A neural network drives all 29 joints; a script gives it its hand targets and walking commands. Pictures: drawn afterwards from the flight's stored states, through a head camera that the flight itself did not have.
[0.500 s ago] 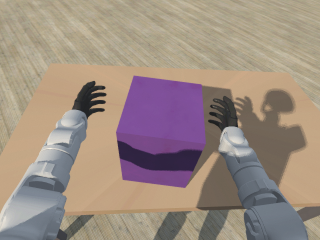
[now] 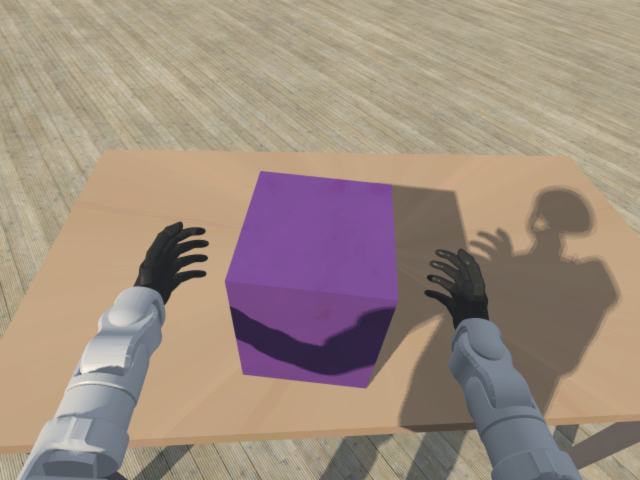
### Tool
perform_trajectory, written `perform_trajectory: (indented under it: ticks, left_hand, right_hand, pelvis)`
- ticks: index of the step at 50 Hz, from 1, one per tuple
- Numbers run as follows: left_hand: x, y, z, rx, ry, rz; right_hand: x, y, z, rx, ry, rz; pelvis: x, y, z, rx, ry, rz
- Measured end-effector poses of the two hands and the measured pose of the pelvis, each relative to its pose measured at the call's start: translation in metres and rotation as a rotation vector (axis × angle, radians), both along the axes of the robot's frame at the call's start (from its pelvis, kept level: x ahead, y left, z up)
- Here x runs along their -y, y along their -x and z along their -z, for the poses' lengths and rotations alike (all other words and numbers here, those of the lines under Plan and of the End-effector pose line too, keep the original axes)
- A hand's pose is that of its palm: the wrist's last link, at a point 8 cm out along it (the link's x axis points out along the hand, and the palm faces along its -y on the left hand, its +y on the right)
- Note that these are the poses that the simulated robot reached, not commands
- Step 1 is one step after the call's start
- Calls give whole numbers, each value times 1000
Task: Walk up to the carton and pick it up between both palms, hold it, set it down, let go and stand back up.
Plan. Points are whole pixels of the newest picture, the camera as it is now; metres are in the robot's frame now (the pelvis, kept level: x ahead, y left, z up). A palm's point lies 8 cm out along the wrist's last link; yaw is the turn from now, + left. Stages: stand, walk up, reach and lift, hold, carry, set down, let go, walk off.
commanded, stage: set down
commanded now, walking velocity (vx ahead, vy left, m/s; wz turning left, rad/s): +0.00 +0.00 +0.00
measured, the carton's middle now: (314, 282) +0.42 -0.03 -0.02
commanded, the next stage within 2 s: let go in 1.98 s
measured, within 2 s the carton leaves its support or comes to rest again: neither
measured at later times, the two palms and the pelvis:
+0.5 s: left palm (140, 364) +0.29 +0.20 +0.01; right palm (458, 380) +0.24 -0.19 +0.01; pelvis +0.01 +0.01 +0.00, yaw +1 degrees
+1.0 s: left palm (111, 445) +0.22 +0.22 -0.02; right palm (454, 432) +0.20 -0.18 -0.03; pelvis +0.00 +0.00 -0.01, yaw +0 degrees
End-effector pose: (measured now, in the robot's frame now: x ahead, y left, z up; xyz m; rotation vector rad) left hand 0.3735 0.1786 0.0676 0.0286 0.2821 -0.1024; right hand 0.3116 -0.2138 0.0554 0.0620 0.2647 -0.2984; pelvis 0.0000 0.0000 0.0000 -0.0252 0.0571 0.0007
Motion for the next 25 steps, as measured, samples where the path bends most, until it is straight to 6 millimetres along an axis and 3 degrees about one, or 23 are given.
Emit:
perform_trajectory:
  ticks: [5,14,19,25]
  left_hand:
    - [-4,11,9,-40,8,-38]
    - [-18,26,8,-1,-14,-42]
    - [-19,49,23,-23,-14,-37]
    - [-18,80,54,-76,1,-49]
  right_hand:
    - [-1,10,6,-31,-19,21]
    - [-21,18,-2,17,-26,0]
    - [-30,38,20,-29,-15,-20]
    - [-23,68,44,-80,11,19]
  pelvis:
    - [2,3,2,26,-5,-4]
    - [1,2,1,83,-9,5]
    - [-2,-3,0,110,-8,-2]
    - [-5,-7,2,134,-8,-10]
